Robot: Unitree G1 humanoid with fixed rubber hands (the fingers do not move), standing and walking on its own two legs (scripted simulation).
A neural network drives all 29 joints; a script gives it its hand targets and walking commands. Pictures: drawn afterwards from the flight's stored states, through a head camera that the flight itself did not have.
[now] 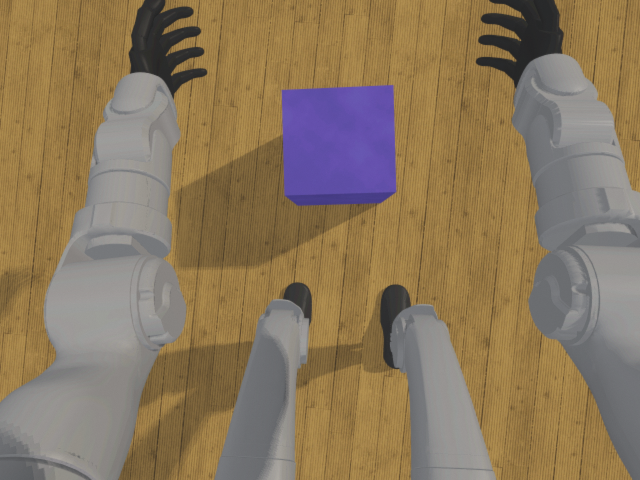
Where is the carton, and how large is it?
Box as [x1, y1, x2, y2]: [282, 85, 395, 205]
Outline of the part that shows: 392,85 282,90 284,194 298,205 381,202 395,192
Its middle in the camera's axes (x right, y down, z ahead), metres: +0.04 -0.18 +0.84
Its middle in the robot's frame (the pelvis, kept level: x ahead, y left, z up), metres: +0.53 +0.03 -0.53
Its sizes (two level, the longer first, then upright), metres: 0.210 0.200 0.250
